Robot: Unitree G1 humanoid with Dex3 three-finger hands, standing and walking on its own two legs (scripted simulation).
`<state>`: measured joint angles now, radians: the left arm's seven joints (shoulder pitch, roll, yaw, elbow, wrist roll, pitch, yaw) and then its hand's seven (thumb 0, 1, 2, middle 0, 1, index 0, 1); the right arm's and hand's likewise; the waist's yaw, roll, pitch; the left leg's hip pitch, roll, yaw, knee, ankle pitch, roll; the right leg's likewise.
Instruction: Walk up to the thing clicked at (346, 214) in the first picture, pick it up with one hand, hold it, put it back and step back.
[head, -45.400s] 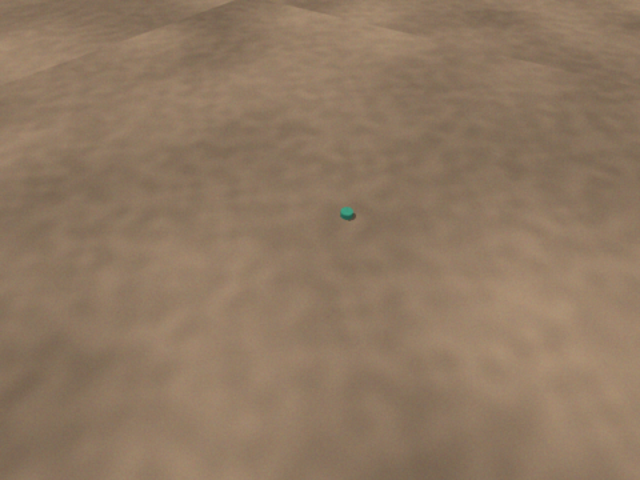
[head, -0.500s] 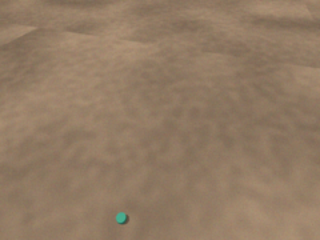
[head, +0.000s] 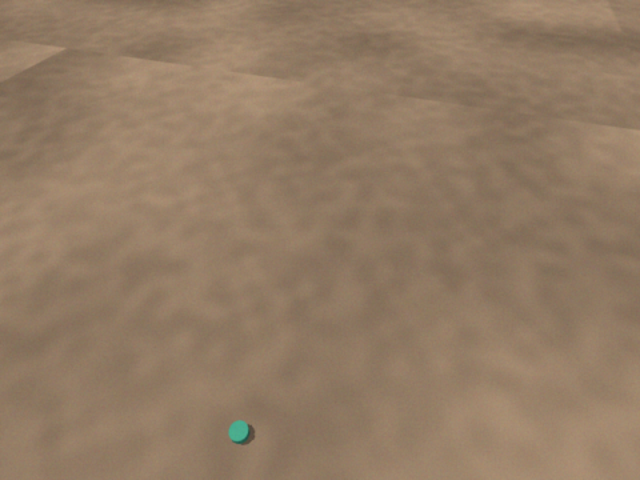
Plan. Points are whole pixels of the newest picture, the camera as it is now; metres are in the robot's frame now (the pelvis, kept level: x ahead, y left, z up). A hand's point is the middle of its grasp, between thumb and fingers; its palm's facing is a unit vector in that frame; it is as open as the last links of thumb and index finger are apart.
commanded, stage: step back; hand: left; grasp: from above
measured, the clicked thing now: (239, 432) +0.43 +0.27 -0.77
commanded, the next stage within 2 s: none
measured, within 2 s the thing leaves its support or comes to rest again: neither
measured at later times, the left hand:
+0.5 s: hand out of the picture +0.07 +0.31 -0.18, palm faces -0.05 -0.93 -0.36, open 7.4 cm
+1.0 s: hand out of the picture -0.06 +0.31 -0.15, palm faces -0.03 -0.91 -0.41, open 7.4 cm
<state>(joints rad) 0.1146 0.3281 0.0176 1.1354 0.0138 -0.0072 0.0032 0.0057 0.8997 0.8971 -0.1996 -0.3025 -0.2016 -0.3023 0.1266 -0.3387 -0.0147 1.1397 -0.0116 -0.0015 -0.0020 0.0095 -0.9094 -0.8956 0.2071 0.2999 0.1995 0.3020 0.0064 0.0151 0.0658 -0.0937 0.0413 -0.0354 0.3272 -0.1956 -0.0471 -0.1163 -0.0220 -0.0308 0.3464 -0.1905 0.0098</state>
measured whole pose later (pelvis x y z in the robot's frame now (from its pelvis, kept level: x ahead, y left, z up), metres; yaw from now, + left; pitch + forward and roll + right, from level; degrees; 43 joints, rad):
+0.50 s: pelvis -0.08 +0.05 -0.02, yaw -2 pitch -1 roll -1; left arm 0.04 0.39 0.06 0.90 0.00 0.06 0.03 0.00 0.90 0.90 -0.20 -0.30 -0.20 -0.30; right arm 0.13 -0.35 -0.05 0.93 -0.02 0.03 -0.02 0.01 -0.91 -0.90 0.21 0.30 0.20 0.30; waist -0.02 -0.03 0.21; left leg -0.30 -0.02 0.01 0.58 -0.27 0.05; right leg -0.44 0.11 0.14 1.11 -0.52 -0.01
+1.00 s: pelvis -0.20 +0.05 -0.02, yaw -1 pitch -1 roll +0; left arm 0.11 0.35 0.07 0.78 0.03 0.04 0.02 0.01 0.90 0.90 -0.20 -0.30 -0.20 -0.30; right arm 0.16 -0.42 -0.05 0.89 0.01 0.04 -0.03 0.01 -0.91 -0.90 0.21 0.30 0.20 0.30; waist 0.01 0.03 0.18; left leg -0.31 -0.07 -0.10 0.88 -0.52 -0.03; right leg -0.36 0.00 0.02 0.57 -0.19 -0.01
